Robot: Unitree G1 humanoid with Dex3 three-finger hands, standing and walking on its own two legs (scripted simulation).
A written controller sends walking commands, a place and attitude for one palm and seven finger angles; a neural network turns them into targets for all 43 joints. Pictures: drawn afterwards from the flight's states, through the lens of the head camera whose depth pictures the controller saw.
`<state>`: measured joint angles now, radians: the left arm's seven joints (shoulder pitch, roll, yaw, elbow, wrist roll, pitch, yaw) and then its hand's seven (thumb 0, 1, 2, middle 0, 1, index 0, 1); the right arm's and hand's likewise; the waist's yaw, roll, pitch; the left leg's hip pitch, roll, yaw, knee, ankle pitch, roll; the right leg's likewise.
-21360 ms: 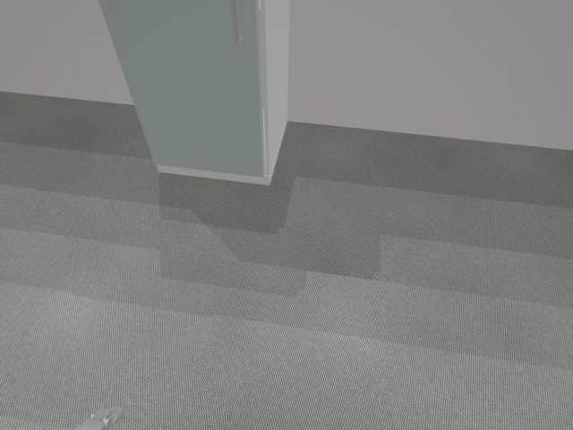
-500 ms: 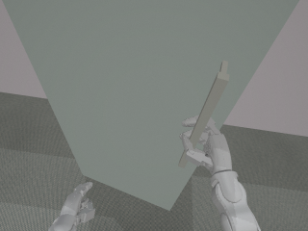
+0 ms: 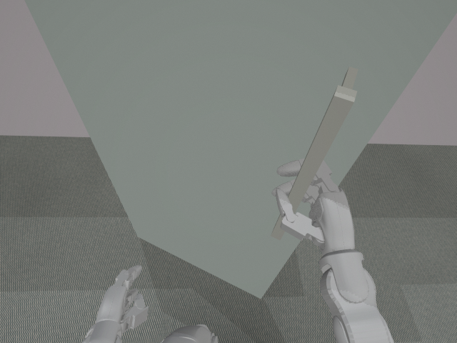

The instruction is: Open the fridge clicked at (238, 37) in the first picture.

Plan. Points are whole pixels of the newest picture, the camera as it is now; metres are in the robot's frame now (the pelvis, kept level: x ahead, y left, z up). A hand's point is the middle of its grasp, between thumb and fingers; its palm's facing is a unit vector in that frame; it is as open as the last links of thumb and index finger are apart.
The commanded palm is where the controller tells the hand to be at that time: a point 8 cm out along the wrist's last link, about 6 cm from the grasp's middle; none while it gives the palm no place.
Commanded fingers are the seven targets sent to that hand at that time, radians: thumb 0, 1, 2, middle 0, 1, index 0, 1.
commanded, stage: walk backward, drawing the door open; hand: right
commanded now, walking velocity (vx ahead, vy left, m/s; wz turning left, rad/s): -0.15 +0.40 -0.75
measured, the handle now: (304, 175) +0.34 -0.06 +0.15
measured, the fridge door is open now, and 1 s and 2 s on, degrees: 27 56 70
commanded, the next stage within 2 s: stop walking and hold the door back in 1.28 s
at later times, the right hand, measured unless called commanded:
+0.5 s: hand (219, 284) +0.18 +0.04 +0.12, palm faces +0.23 +0.96 -0.15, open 6.3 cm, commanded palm +0.13 +0.01 +0.12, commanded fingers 0.00 -0.90 -0.90 0.45 1.40 0.45 1.40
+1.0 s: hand (116, 340) +0.11 +0.14 +0.12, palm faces +0.70 +0.69 -0.16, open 6.3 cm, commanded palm +0.05 +0.14 +0.12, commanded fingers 0.00 -0.90 -0.90 0.45 1.40 0.45 1.40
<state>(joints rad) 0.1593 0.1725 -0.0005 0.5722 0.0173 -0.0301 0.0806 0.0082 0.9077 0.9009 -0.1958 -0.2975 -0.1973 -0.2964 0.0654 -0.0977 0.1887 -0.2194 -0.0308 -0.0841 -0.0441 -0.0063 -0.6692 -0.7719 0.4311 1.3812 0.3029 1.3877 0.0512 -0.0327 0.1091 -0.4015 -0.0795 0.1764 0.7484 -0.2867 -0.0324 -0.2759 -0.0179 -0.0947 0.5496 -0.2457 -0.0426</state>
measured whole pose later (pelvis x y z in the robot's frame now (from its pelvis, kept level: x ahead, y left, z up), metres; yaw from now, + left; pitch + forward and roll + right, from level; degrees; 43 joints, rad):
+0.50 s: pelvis -0.06 +0.21 -0.01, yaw -25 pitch +0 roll +0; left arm 0.12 0.18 0.03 0.62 0.03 -0.15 0.10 0.01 0.91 0.90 -0.19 -0.30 -0.20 -0.30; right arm 0.05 -0.14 0.15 -0.29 -0.03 -0.12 -0.02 -0.01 -0.65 -0.79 0.45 1.38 0.31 1.38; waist 0.05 -0.01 0.15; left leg -0.43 0.04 0.14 0.94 -0.44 0.01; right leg -0.34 -0.02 -0.09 0.69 -0.34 -0.02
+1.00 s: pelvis -0.02 +0.44 -0.01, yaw -48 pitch -1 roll +1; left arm 0.12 0.19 0.04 0.60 0.01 -0.12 0.10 0.01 0.91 0.90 -0.19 -0.30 -0.20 -0.30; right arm 0.05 -0.20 0.02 -0.33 0.00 -0.08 -0.05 -0.01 -0.67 -0.81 0.44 1.38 0.28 1.37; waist 0.06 0.00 0.16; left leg -0.43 0.09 0.15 0.84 -0.39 0.00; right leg -0.36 -0.03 -0.13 0.72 -0.33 0.00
